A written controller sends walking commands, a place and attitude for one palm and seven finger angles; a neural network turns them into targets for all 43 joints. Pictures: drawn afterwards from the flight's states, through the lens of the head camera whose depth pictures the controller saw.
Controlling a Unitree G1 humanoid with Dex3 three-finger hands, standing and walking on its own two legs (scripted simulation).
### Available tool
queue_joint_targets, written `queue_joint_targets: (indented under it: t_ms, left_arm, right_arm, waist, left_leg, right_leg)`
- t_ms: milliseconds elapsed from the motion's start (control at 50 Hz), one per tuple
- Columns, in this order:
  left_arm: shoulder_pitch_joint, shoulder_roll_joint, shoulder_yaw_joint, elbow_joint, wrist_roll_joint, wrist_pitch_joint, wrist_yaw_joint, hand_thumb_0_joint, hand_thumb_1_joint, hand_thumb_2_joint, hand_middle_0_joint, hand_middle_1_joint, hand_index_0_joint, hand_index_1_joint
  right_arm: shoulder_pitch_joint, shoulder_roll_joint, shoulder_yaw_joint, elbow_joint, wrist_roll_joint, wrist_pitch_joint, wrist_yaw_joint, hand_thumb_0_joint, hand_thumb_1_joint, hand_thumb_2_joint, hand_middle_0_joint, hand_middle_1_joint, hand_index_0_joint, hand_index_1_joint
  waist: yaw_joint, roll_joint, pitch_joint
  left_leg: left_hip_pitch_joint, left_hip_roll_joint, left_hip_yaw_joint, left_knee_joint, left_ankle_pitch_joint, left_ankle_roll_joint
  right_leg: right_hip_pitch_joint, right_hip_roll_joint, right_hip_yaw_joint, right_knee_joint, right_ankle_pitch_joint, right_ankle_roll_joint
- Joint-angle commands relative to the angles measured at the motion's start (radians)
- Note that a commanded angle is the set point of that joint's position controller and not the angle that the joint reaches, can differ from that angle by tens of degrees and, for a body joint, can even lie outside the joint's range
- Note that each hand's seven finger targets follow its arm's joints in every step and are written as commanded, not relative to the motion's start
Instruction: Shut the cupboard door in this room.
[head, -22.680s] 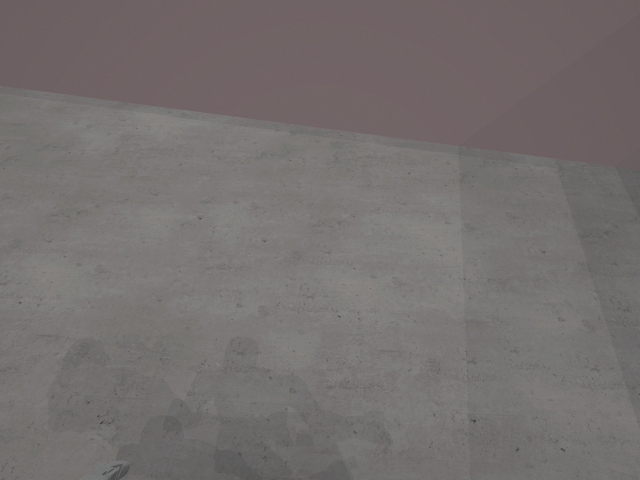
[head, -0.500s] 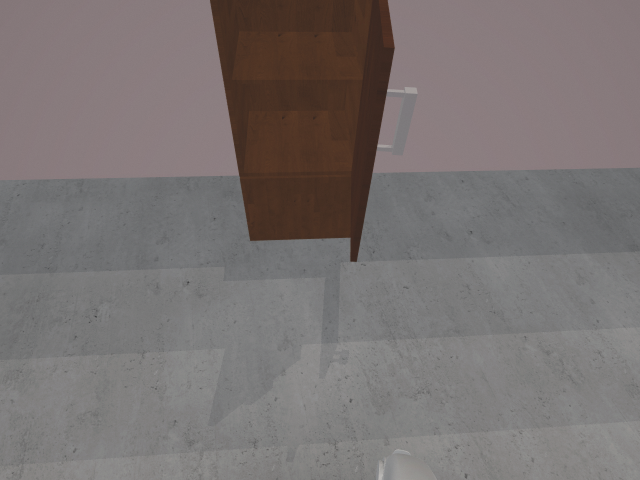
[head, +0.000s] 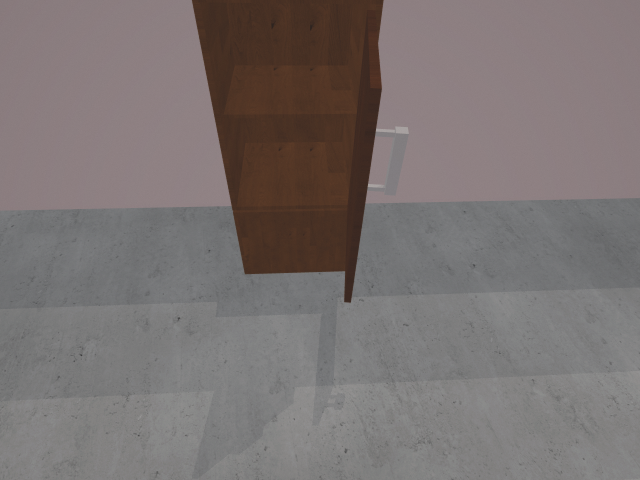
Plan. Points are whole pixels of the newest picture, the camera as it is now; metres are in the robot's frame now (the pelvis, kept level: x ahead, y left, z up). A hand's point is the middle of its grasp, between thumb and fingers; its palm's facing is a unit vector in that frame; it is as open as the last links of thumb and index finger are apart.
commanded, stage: stand and wait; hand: left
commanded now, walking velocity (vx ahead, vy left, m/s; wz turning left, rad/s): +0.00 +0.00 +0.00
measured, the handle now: (384, 162) +0.67 -0.09 +0.03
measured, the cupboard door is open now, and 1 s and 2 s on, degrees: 83 83 83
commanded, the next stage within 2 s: turn or walk to find it in 1.14 s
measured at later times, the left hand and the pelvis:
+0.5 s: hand out of the picture -0.01 +0.17 -0.17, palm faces +0.02 -0.99 -0.14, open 7.4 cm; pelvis +0.03 +0.03 +0.01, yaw -1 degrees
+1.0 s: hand out of the picture +0.03 +0.19 -0.17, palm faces +0.00 -0.99 -0.17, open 7.4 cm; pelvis +0.05 +0.03 +0.01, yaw -2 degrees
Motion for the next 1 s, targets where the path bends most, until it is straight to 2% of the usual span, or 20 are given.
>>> queue_joint_targets:
  t_ms: [0, 60, 120, 180, 200, 360, 440, 480, 600, 660, 820, 880, 980]
  left_arm:
    - [0.089, 0.074, 0.004, -0.008, 0.003, 0.007, -0.009, 0.0, 0.9, 0.9, -0.2, -0.3, -0.2, -0.3]
    - [0.145, 0.081, -0.012, 0.028, 0.0, -0.003, -0.007, 0.0, 0.9, 0.9, -0.2, -0.3, -0.2, -0.3]
    - [0.159, 0.082, -0.02, 0.041, 0.0, -0.009, -0.004, 0.0, 0.9, 0.9, -0.2, -0.3, -0.2, -0.3]
    - [0.183, 0.076, -0.026, 0.054, 0.0, -0.014, -0.001, 0.0, 0.9, 0.9, -0.2, -0.3, -0.2, -0.3]
    - [0.182, 0.077, -0.025, 0.059, 0.001, -0.014, 0.0, 0.0, 0.9, 0.9, -0.2, -0.3, -0.2, -0.3]
    - [0.237, 0.051, -0.031, 0.085, 0.002, -0.012, 0.007, 0.0, 0.9, 0.9, -0.2, -0.3, -0.2, -0.3]
    - [0.249, 0.041, -0.031, 0.088, 0.003, -0.011, 0.01, 0.0, 0.9, 0.9, -0.2, -0.3, -0.2, -0.3]
    - [0.252, 0.036, -0.031, 0.085, 0.003, -0.011, 0.012, 0.0, 0.9, 0.9, -0.2, -0.3, -0.2, -0.3]
    - [0.242, 0.034, -0.028, 0.078, 0.004, -0.009, 0.015, 0.0, 0.9, 0.9, -0.2, -0.3, -0.2, -0.3]
    - [0.24, 0.033, -0.029, 0.077, 0.002, -0.007, 0.015, 0.0, 0.9, 0.9, -0.2, -0.3, -0.2, -0.3]
    - [0.235, 0.039, -0.027, 0.066, 0.003, -0.009, 0.015, 0.0, 0.9, 0.9, -0.2, -0.3, -0.2, -0.3]
    - [0.234, 0.041, -0.025, 0.062, 0.003, -0.01, 0.015, 0.0, 0.9, 0.9, -0.2, -0.3, -0.2, -0.3]
    - [0.231, 0.044, -0.026, 0.063, 0.004, -0.01, 0.015, 0.0, 0.9, 0.9, -0.2, -0.3, -0.2, -0.3]
  right_arm:
    - [0.032, -0.078, 0.0, -0.026, 0.005, -0.02, 0.003, 0.0, -0.9, -0.9, 0.2, 0.3, 0.2, 0.3]
    - [0.047, -0.069, 0.006, -0.027, 0.008, -0.025, -0.001, 0.0, -0.9, -0.9, 0.2, 0.3, 0.2, 0.3]
    - [0.067, -0.068, 0.006, -0.017, 0.012, -0.024, -0.002, 0.0, -0.9, -0.9, 0.2, 0.3, 0.2, 0.3]
    - [0.077, -0.073, 0.007, -0.011, 0.013, -0.026, -0.003, 0.0, -0.9, -0.9, 0.2, 0.3, 0.2, 0.3]
    - [0.081, -0.073, 0.007, -0.005, 0.014, -0.025, -0.004, 0.0, -0.9, -0.9, 0.2, 0.3, 0.2, 0.3]
    - [0.095, -0.061, 0.013, 0.015, 0.016, -0.03, -0.01, 0.0, -0.9, -0.9, 0.2, 0.3, 0.2, 0.3]
    - [0.107, -0.049, 0.012, 0.022, 0.016, -0.031, -0.011, 0.0, -0.9, -0.9, 0.2, 0.3, 0.2, 0.3]
    - [0.113, -0.045, 0.011, 0.026, 0.015, -0.033, -0.013, 0.0, -0.9, -0.9, 0.2, 0.3, 0.2, 0.3]
    - [0.133, -0.034, 0.01, 0.035, 0.015, -0.033, -0.013, 0.0, -0.9, -0.9, 0.2, 0.3, 0.2, 0.3]
    - [0.138, -0.026, 0.01, 0.036, 0.014, -0.033, -0.014, 0.0, -0.9, -0.9, 0.2, 0.3, 0.2, 0.3]
    - [0.147, -0.027, 0.006, 0.035, 0.014, -0.034, -0.013, 0.0, -0.9, -0.9, 0.2, 0.3, 0.2, 0.3]
    - [0.148, -0.03, 0.005, 0.035, 0.014, -0.037, -0.014, 0.0, -0.9, -0.9, 0.2, 0.3, 0.2, 0.3]
    - [0.145, -0.031, 0.005, 0.036, 0.014, -0.036, -0.013, 0.0, -0.9, -0.9, 0.2, 0.3, 0.2, 0.3]
  waist:
    - [0.043, 0.142, 0.096]
    - [0.033, 0.063, 0.061]
    - [0.018, -0.001, 0.056]
    - [0.009, -0.022, 0.029]
    - [0.007, -0.032, 0.039]
    - [0.007, -0.016, 0.049]
    - [0.008, -0.033, 0.062]
    - [0.008, -0.017, 0.052]
    - [0.011, -0.026, 0.085]
    - [0.011, -0.009, 0.096]
    - [0.008, -0.028, 0.074]
    - [0.007, -0.026, 0.055]
    - [0.006, -0.027, 0.073]
  left_leg:
    - [-0.16, 0.106, -0.138, -0.331, -0.061, 0.042]
    - [-0.056, 0.067, -0.081, -0.301, 0.03, 0.032]
    - [0.006, 0.06, -0.061, -0.282, 0.083, 0.03]
    - [0.056, 0.058, -0.051, -0.266, 0.138, 0.034]
    - [0.054, 0.06, -0.051, -0.268, 0.139, 0.034]
    - [0.067, 0.055, -0.043, -0.264, 0.168, 0.043]
    - [0.06, 0.052, -0.041, -0.257, 0.176, 0.045]
    - [0.066, 0.052, -0.039, -0.253, 0.194, 0.047]
    - [0.035, 0.05, -0.042, -0.251, 0.188, 0.046]
    - [0.03, 0.05, -0.04, -0.255, 0.189, 0.047]
    - [0.044, 0.048, -0.038, -0.244, 0.206, 0.05]
    - [0.068, 0.05, -0.035, -0.237, 0.25, 0.05]
    - [0.06, 0.047, -0.037, -0.243, 0.235, 0.049]
  right_leg:
    - [0.115, -0.082, 0.103, -0.098, 0.008, 0.043]
    - [0.122, -0.109, 0.129, -0.137, 0.078, 0.034]
    - [0.098, -0.119, 0.136, -0.156, 0.09, 0.033]
    - [0.094, -0.123, 0.141, -0.157, 0.124, 0.03]
    - [0.096, -0.122, 0.138, -0.155, 0.119, 0.031]
    - [0.089, -0.121, 0.138, -0.137, 0.13, 0.034]
    - [0.088, -0.122, 0.139, -0.129, 0.14, 0.033]
    - [0.092, -0.121, 0.139, -0.122, 0.151, 0.031]
    - [0.094, -0.119, 0.132, -0.11, 0.141, 0.033]
    - [0.092, -0.118, 0.134, -0.108, 0.14, 0.032]
    - [0.1, -0.119, 0.134, -0.103, 0.16, 0.03]
    - [0.107, -0.12, 0.134, -0.096, 0.192, 0.027]
    - [0.102, -0.119, 0.135, -0.1, 0.179, 0.028]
